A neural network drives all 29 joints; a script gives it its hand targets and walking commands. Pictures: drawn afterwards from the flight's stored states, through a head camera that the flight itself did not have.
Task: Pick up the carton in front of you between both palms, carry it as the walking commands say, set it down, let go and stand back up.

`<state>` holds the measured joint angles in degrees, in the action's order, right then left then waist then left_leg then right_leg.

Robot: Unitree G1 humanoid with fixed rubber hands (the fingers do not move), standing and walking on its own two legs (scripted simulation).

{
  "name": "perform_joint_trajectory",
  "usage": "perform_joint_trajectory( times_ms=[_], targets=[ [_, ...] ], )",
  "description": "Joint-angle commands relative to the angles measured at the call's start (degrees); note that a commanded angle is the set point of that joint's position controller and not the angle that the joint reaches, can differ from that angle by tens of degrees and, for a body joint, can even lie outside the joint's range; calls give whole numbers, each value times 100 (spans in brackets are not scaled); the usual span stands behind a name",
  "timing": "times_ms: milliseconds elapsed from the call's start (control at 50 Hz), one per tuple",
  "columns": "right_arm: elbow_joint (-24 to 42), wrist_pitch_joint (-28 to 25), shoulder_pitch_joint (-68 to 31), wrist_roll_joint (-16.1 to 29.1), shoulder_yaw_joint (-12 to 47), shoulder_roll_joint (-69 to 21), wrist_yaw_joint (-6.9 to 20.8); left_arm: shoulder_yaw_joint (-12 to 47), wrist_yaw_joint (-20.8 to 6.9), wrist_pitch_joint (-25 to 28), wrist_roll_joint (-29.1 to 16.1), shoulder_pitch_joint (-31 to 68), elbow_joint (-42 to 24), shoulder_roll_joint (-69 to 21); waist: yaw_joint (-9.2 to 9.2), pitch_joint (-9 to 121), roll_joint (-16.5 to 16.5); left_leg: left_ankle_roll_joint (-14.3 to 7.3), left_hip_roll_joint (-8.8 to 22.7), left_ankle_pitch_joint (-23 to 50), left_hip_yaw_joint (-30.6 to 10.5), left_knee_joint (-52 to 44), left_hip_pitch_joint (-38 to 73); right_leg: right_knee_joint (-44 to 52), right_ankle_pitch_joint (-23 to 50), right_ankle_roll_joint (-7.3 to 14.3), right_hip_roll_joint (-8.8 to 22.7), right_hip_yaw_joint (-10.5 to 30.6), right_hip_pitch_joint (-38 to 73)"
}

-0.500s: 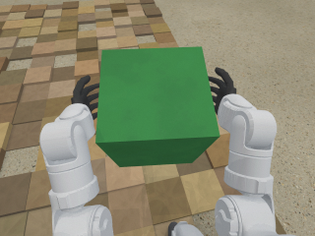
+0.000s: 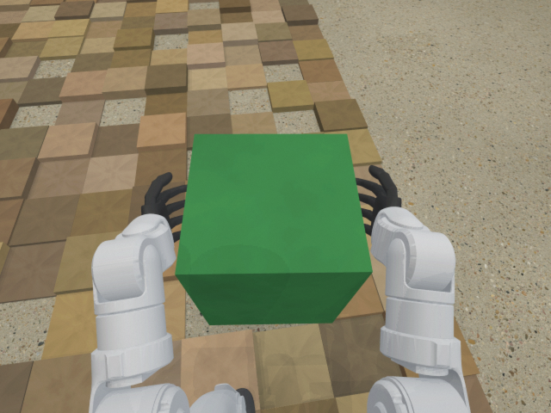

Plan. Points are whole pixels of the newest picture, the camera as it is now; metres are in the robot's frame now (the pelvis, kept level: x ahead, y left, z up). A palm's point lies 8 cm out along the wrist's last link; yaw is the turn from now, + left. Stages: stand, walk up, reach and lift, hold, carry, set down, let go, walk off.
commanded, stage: carry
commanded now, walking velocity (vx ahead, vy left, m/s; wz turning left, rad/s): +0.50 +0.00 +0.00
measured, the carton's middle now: (271, 239) +0.37 +0.00 +0.02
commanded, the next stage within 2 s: none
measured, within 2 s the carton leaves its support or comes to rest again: neither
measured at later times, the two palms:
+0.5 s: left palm (198, 58) +0.63 +0.11 +0.16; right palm (374, 47) +0.66 -0.18 +0.16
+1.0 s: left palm (225, 9) +1.00 +0.10 +0.07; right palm (346, 10) +0.98 -0.20 +0.08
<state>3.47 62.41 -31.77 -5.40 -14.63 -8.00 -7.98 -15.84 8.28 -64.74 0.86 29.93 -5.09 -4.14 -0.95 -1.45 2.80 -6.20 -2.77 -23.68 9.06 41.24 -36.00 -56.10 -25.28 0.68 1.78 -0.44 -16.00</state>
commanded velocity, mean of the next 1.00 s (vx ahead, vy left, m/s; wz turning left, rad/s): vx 0.50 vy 0.00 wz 0.00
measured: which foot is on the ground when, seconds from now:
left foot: down 0.00-0.34, up 0.36-0.78, down 0.80-1.00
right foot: up 0.00-0.34, down 0.36-0.82, up 0.84-1.00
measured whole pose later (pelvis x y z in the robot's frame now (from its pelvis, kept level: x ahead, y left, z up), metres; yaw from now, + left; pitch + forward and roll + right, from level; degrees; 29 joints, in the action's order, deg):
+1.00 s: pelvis +0.65 -0.03 -0.01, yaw -1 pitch +5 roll -1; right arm 4.3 61.1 -27.6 -1.0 -13.0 -5.3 -8.6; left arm -14.6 8.2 -63.3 3.7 26.4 -7.3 -7.4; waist -4.4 -1.9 -0.4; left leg -8.3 -2.8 -13.6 10.1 30.0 -22.3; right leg -79.7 -24.5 2.1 1.5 -0.8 -37.5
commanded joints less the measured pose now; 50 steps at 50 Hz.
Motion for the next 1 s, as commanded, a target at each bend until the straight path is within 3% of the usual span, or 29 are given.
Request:
perform_joint_trajectory(
  times_ms=[0, 20, 40, 60, 120, 180, 220, 260, 300, 320, 340, 360, 380, 420, 440, 500, 580, 660, 700, 740, 760, 780, 800, 820, 840, 860, 880, 920, 980],
  targets=[
    [628, -69, -3192, 1976, 4387, -5242, 572, 4284, -774, 199, -1630, 3902, -881, -5405, -557, 4213, -1223, -1341, 1970, 2950, -3833, -1357, 6014, -3113, -382, -52, -367, 542, -3065],
    [931, -101, -3289, 2191, 4638, -5340, 597, 4151, -718, 228, -1493, 3639, -921, -5297, -567, 3720, -684, -1086, 1916, 3222, -3449, -1231, 5720, -2744, -331, 39, -215, 492, -3377],
    [1035, -125, -3431, 2337, 4763, -5411, 632, 4089, -671, 272, -1339, 3522, -929, -5186, -512, 3533, -422, -892, 1832, 3073, -3136, -1247, 5413, -2223, -213, 76, -70, 507, -3337],
    [1149, -158, -3490, 2479, 4879, -5429, 670, 4007, -631, 297, -1193, 3281, -918, -5056, -460, 3471, -397, -774, 1734, 2624, -2935, -1327, 5114, -1753, -68, 99, -4, 489, -3138],
    [1363, -175, -3541, 2733, 5039, -5201, 757, 3921, -533, 351, -866, 2871, -981, -4666, -424, 3160, -582, -727, 1710, 2215, -2401, -1670, 4392, 210, -454, 6, -75, 116, -2505],
    [1102, -100, -3299, 2745, 4913, -4848, 788, 3839, -447, 289, -673, 2667, -949, -4266, -356, 2906, -1075, -433, 1458, 2176, -1534, -1785, 3464, 1792, 1079, -18, -166, -241, -1278],
    [795, -13, -3050, 2616, 4709, -4622, 771, 3774, -428, 188, -638, 2623, -891, -4088, -225, 2766, -1148, -238, 1363, 2022, -1204, -1724, 3130, 2369, 1955, -34, -147, -479, -634],
    [659, 96, -3024, 2448, 4490, -4369, 701, 3763, -439, 61, -752, 2788, -879, -3925, 50, 2592, -1013, -161, 1292, 2122, -900, -1205, 2863, 2745, 2403, 10, -83, -685, -44],
    [601, 258, -3027, 2250, 4214, -4109, 550, 3736, -452, -102, -985, 2944, -786, -3715, 527, 2805, -278, 58, 884, 2616, -314, 666, 2135, 3089, 2075, 59, -247, -1079, 1571],
    [539, 347, -3129, 2083, 3975, -3871, 452, 3732, -453, -194, -1101, 2912, -674, -3699, 646, 2669, 198, 135, 629, 367, -402, 1893, 922, 2783, 1739, 16, 273, -385, 2307],
    [318, 495, -3017, 1898, 3711, -3646, 352, 3649, -416, -295, -1217, 2964, -437, -3533, 463, 2284, 729, 305, 295, -964, -389, 3335, -159, 2472, 2712, 82, 1095, 1205, 2242],
    [187, 648, -2869, 1741, 3398, -3399, 236, 3582, -324, -355, -1290, 3283, -437, -3218, 385, 2651, 1450, 357, 69, -889, -759, 3685, -1168, 3296, 2044, 1024, 1915, 3340, 2848],
    [270, 728, -3126, 1633, 3187, -3221, 127, 3650, -305, -415, -1467, 3770, -577, -3371, 386, 2446, 962, 323, 414, -663, -833, 4177, -1500, 3491, 1201, 1372, 2049, 3502, 2558],
    [164, 814, -3419, 1517, 2979, -3320, 21, 3745, -369, -493, -1870, 4419, -687, -3847, 334, 2015, -85, 377, 621, -570, -874, 4091, -1475, 3580, 1489, 1304, 1776, 2792, 1644],
    [94, 830, -3510, 1448, 2904, -3433, 4, 3779, -404, -498, -2015, 4714, -706, -4064, 292, 1949, -269, 403, 711, -296, -931, 3574, -1312, 3697, 1574, 1236, 1700, 2433, 1352],
    [-81, 801, -3623, 1360, 2958, -3852, 39, 3744, -471, -466, -2109, 4882, -429, -4559, 264, 2057, 108, 505, 801, 753, -922, 2719, -1212, 3846, 2563, 1061, 1481, 1680, 1532],
    [-467, 667, -3378, 1318, 3194, -4373, 202, 3548, -586, -357, -1791, 4220, 271, -4907, 484, 2143, 252, 558, 598, 1668, -450, 1435, -1493, 3420, 4825, 841, 959, 610, 2477],
    [-477, 434, -3493, 1453, 3530, -4926, 406, 3604, -734, -121, -1625, 3989, 427, -5283, 643, 1962, 366, 365, 201, 2528, 203, -512, -822, 3407, 5682, 648, 568, 32, 2696],
    [-304, 318, -3636, 1573, 3720, -5112, 477, 3708, -761, 14, -1624, 4020, 249, -5399, 557, 2025, 599, 197, 12, 3129, 385, -1269, 122, 3343, 6328, 462, 568, -216, 2577],
    [-131, 199, -3626, 1680, 3866, -5123, 513, 3849, -753, 117, -1612, 4005, -33, -5462, 108, 2566, 919, 182, -188, 3134, 430, -1351, 1605, 2451, 7298, 315, 670, -395, 2514],
    [3, 135, -3597, 1727, 3925, -5130, 529, 3950, -746, 160, -1596, 4022, -181, -5430, -255, 3009, 826, 191, -138, 3313, 431, -1584, 2754, 1360, 7260, 184, 622, -673, 2246],
    [150, 91, -3543, 1754, 3962, -5138, 557, 4041, -733, 203, -1550, 4055, -294, -5347, -429, 3268, 264, 233, 169, 3259, 145, -1709, 3967, 226, 5811, 77, 394, -717, 1397],
    [163, 76, -3422, 1791, 3967, -5073, 591, 4112, -709, 209, -1479, 3988, -310, -5358, -283, 3412, -786, 48, 1392, 5253, -1265, -718, 5407, -719, 1301, 60, -31, -344, -295],
    [-3, 69, -3269, 1839, 3957, -4854, 570, 4050, -669, 155, -1431, 3613, -145, -5273, -257, 4147, -1856, -1162, 2504, 4982, -3526, -866, 6607, -2624, -700, -86, -740, 47, -1899],
    [21, 48, -3004, 1972, 4084, -4948, 582, 4028, -614, 178, -1374, 3454, -277, -5122, -334, 4345, -1689, -1404, 2477, 3267, -3987, -1478, 6520, -3218, -497, 67, -543, 344, -2507],
    [234, -7, -3136, 2108, 4172, -5080, 615, 4022, -573, 207, -1364, 3613, -453, -5150, -360, 3919, -1230, -1242, 2217, 2755, -3629, -1645, 6027, -3176, -187, 211, -295, 310, -2877],
    [472, -45, -3352, 2257, 4310, -5228, 656, 4022, -545, 246, -1317, 3645, -560, -5189, -285, 3545, -634, -1019, 2100, 2886, -3190, -1730, 5438, -2906, 26, 232, -109, 238, -2909],
    [786, -126, -3637, 2490, 4537, -5371, 725, 4020, -523, 317, -1218, 3545, -707, -5173, -183, 3399, -477, -903, 1978, 2833, -2747, -1818, 4665, -2711, 179, 205, 56, 164, -2723],
    [1053, -183, -3633, 2604, 4656, -5210, 761, 4085, -498, 394, -1099, 3265, -778, -5029, -170, 3245, -504, -903, 1957, 2842, -2450, -1903, 4454, -2457, 116, 97, 261, 9, -3169]
  ],
)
